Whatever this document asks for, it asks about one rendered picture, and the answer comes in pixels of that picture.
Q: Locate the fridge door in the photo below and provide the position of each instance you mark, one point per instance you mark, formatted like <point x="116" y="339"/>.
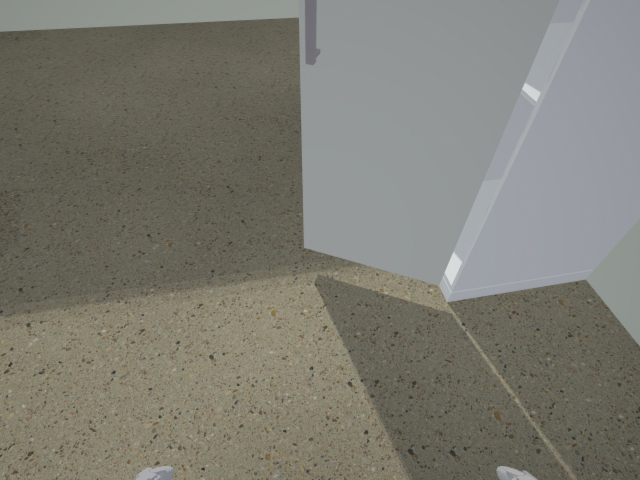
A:
<point x="401" y="116"/>

